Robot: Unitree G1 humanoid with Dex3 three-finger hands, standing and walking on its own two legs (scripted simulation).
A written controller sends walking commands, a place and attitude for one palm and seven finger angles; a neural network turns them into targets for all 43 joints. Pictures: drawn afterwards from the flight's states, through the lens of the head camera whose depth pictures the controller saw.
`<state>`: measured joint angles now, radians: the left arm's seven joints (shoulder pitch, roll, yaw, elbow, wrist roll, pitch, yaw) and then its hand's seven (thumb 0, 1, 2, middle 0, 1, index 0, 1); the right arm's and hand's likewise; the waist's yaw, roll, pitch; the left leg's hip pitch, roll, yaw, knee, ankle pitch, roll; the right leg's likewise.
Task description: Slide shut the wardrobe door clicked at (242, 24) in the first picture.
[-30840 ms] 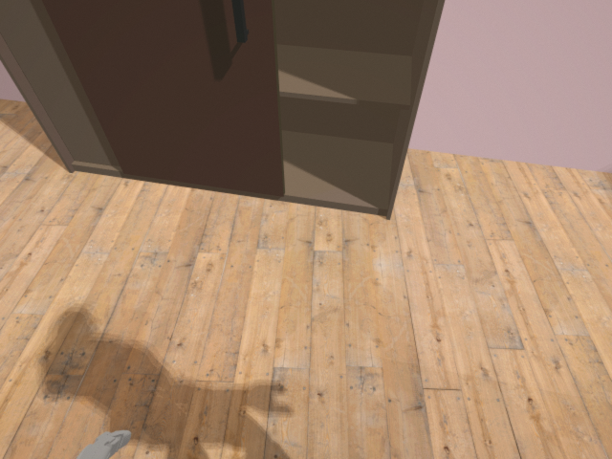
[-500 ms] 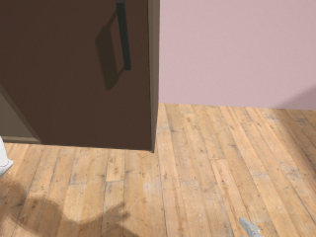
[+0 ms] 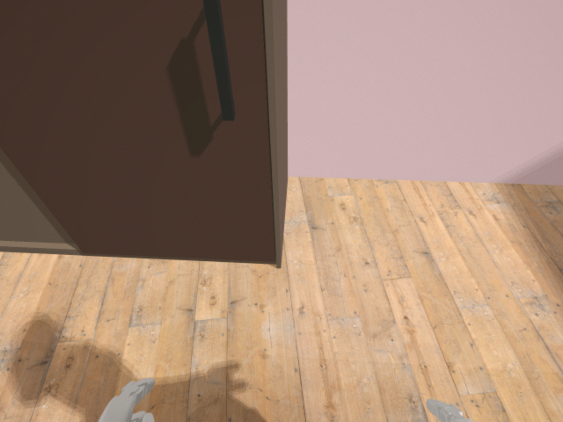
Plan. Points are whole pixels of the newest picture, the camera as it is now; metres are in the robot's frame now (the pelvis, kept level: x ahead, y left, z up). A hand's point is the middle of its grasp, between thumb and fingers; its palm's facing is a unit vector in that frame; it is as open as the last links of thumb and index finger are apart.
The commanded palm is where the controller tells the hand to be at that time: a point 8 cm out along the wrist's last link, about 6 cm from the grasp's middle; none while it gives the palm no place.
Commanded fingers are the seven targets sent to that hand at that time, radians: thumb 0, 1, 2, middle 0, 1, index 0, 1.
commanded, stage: let the arm hang, fingers relaxed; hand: left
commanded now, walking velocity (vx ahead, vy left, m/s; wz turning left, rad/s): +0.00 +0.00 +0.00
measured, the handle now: (222, 59) +0.80 +0.15 +0.14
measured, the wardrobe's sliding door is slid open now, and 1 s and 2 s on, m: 0.00 0.00 0.00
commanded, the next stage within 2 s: look to check the result in 0.86 s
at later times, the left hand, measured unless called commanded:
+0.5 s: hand out of the picture +0.03 +0.22 -0.15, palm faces -0.04 -0.96 -0.26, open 7.4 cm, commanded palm none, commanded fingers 0.00 0.90 0.90 -0.20 -0.30 -0.20 -0.30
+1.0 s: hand out of the picture +0.06 +0.20 -0.15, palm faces -0.07 -0.97 -0.22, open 7.4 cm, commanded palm none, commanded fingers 0.00 0.90 0.90 -0.20 -0.30 -0.20 -0.30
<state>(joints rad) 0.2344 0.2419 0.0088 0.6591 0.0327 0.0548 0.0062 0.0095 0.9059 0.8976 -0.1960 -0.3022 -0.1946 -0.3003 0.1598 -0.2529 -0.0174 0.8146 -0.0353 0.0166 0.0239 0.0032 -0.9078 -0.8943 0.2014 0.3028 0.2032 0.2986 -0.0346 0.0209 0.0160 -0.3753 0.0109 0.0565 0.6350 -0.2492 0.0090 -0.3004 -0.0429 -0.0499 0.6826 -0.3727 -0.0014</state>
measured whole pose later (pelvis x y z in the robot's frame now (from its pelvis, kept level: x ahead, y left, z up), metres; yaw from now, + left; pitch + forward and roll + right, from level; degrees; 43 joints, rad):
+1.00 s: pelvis +0.03 +0.02 +0.02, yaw -3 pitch +0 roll +0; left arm 0.20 0.19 0.00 1.13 0.02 0.00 0.03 0.00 0.91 0.90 -0.20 -0.30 -0.20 -0.30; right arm 0.21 -0.17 -0.01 1.14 -0.03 0.02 -0.01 0.00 -0.91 -0.89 0.20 0.30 0.20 0.30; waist -0.02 0.00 0.07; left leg -0.21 0.01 0.10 0.39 -0.18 0.02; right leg -0.13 -0.03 -0.01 0.38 -0.25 0.02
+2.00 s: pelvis +0.05 +0.01 +0.02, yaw -3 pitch +0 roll +0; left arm 0.20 0.20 0.00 1.14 0.02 -0.01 0.03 0.00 0.91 0.90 -0.20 -0.30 -0.20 -0.30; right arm 0.19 -0.18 -0.01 1.15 -0.02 0.01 -0.02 0.00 -0.91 -0.89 0.20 0.30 0.20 0.30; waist -0.01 0.00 0.06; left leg -0.16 0.03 0.11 0.36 -0.19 0.01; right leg -0.09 -0.02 0.00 0.35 -0.25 0.01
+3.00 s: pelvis +0.04 +0.00 +0.03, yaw -4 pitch -1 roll +0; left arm 0.10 0.34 0.01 1.13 0.02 -0.02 0.01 0.00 0.90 0.90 -0.20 -0.30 -0.20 -0.30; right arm 0.09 -0.33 -0.02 1.13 -0.02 0.00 0.00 0.00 -0.91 -0.89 0.20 0.30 0.20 0.30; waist -0.01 0.00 0.07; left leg -0.13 0.03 0.11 0.30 -0.15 0.00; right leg -0.06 -0.01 0.00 0.28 -0.21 0.01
